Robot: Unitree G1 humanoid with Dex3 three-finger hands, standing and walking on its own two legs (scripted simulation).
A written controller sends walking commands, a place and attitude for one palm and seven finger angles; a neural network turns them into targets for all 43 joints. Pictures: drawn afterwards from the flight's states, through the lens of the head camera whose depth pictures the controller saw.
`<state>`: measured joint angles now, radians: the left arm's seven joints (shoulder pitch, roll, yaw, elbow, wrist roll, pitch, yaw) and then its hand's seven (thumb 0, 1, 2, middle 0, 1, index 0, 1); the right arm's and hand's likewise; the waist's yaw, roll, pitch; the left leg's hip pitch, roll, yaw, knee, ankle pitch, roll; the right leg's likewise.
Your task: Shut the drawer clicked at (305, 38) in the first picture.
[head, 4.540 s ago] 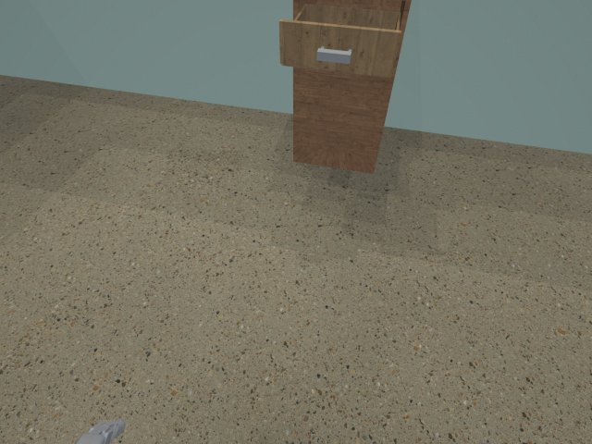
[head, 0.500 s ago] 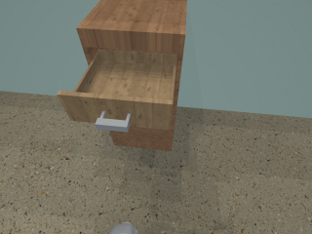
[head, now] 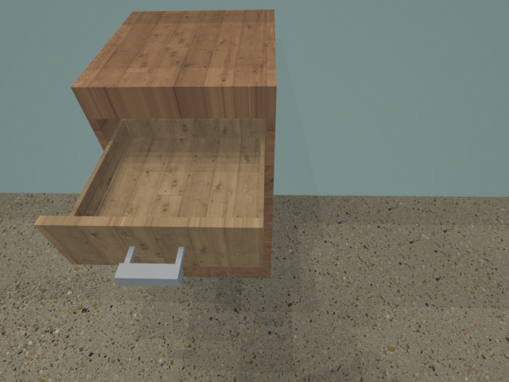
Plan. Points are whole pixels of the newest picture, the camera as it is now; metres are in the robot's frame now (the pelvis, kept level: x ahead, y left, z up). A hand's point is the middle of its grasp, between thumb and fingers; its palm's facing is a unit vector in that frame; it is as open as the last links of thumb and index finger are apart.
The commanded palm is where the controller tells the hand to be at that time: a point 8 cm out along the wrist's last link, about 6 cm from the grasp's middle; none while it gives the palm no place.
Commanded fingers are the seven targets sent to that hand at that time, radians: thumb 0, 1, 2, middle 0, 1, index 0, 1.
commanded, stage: come to a stop and stand still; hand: left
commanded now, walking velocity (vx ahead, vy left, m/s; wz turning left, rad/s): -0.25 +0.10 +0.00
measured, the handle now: (153, 263) +0.32 +0.20 -0.02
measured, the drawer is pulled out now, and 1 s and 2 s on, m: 0.30 0.30 0.30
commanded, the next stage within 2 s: look again from close up in 1.40 s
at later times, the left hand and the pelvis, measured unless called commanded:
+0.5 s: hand out of the picture +0.03 +0.23 -0.18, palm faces +0.09 -0.97 -0.22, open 7.3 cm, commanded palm none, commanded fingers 0.00 0.90 0.90 -0.20 -0.30 -0.20 -0.30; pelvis +0.00 +0.03 +0.00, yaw +1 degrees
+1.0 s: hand out of the picture -0.02 +0.16 -0.16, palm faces +0.03 -0.98 -0.22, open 7.3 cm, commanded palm none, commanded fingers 0.00 0.90 0.90 -0.20 -0.30 -0.20 -0.30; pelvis -0.03 -0.01 +0.01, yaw +0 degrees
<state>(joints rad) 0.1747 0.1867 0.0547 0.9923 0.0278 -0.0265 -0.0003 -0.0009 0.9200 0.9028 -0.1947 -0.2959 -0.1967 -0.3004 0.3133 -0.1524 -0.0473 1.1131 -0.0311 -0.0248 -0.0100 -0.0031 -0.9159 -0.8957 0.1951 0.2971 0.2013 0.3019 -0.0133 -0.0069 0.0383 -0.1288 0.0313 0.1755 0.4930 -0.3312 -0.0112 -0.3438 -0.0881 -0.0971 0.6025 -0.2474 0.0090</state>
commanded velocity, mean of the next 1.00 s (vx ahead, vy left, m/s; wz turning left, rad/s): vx -0.04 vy -0.03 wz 0.00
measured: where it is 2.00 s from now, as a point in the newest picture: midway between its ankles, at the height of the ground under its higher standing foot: outside the picture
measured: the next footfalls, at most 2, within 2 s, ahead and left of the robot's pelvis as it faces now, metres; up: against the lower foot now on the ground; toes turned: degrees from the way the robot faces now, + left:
left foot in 0.46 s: +0.04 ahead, +0.12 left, +0.00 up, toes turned +3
right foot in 0.88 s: -0.03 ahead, -0.10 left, +0.00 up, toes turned -2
